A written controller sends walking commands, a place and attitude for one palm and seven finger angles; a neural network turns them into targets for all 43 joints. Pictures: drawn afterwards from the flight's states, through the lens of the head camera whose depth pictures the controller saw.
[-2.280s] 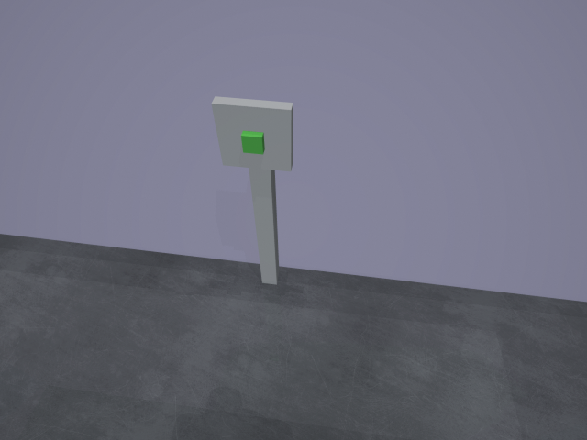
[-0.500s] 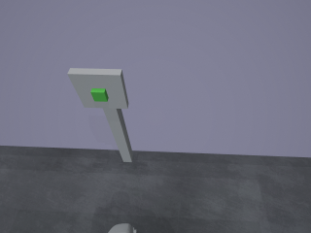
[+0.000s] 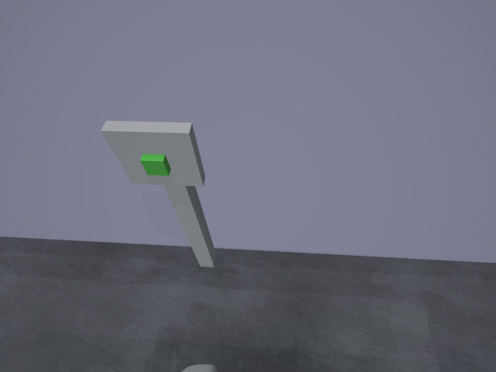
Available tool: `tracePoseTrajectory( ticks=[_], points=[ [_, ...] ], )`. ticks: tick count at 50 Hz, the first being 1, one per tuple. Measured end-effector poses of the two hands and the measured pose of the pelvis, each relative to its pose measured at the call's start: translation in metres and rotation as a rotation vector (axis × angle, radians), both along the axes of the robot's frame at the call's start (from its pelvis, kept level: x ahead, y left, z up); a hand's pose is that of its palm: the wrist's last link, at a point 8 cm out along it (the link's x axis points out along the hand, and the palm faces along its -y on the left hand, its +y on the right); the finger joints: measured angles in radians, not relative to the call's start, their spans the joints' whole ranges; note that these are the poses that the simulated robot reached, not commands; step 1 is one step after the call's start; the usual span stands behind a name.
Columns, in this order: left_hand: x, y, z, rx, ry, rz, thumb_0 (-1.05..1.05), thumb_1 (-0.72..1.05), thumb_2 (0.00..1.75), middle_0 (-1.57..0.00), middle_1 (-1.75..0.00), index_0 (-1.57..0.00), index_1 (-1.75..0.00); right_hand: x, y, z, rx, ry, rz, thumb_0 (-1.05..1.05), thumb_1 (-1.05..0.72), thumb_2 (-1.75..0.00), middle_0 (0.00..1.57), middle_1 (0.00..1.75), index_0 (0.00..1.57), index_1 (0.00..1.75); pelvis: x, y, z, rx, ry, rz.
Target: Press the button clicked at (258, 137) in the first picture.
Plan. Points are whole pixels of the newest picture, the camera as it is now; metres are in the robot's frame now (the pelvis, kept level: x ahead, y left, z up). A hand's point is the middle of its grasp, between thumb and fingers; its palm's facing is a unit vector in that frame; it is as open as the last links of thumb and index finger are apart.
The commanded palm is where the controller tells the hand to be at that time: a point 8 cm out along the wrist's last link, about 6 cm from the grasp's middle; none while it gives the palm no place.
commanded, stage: come to a stop and stand still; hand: left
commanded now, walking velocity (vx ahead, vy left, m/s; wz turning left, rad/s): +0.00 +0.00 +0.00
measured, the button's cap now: (156, 163) +0.51 +0.25 -0.03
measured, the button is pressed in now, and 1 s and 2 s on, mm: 0 0 0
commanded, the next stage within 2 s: look again from close up in 1.54 s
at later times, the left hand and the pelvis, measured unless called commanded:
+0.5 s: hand out of the picture -0.02 +0.18 -0.16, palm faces +0.04 -0.98 -0.21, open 7.3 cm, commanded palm none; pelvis -0.03 +0.00 +0.01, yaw +1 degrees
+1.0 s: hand out of the picture -0.04 +0.19 -0.16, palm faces +0.02 -0.98 -0.20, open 7.3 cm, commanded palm none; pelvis -0.03 +0.02 +0.01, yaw +0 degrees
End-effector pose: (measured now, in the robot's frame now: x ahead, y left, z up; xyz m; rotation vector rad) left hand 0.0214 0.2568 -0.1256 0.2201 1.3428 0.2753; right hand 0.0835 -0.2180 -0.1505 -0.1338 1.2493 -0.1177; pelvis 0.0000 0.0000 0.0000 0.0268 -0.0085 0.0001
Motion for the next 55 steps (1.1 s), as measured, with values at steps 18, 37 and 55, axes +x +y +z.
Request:
tracePoseTrajectory(
  ticks=[18, 37, 55],
  points=[
    [-0.014, -0.036, -0.008, -0.116, -0.040, 0.003, 0.00, 0.94, 0.90, -0.20, -0.30, -0.20, -0.30, -0.105, -0.012, 0.018, -0.037, 0.190, -0.012, 0.00, -0.91, -0.90, 0.20, 0.30, 0.20, 0.30, -0.025, -0.008, 0.012, -0.031, -0.016, 0.029],
    [-0.066, -0.010, 0.000, -0.086, 0.024, -0.045, 0.01, 0.91, 0.90, -0.20, -0.30, -0.20, -0.30, -0.139, 0.039, 0.004, 0.062, 0.121, -0.022, 0.01, -0.92, -0.90, 0.20, 0.30, 0.20, 0.30, -0.041, 0.023, 0.009, -0.018, -0.011, 0.001],
    [-0.056, -0.022, -0.006, -0.130, 0.065, -0.039, 0.01, 0.92, 0.90, -0.20, -0.30, -0.20, -0.30, -0.116, 0.024, 0.012, 0.007, 0.140, -0.012, 0.00, -0.91, -0.90, 0.20, 0.30, 0.20, 0.30, -0.024, 0.021, 0.011, -0.017, -0.006, -0.003]
  ],
)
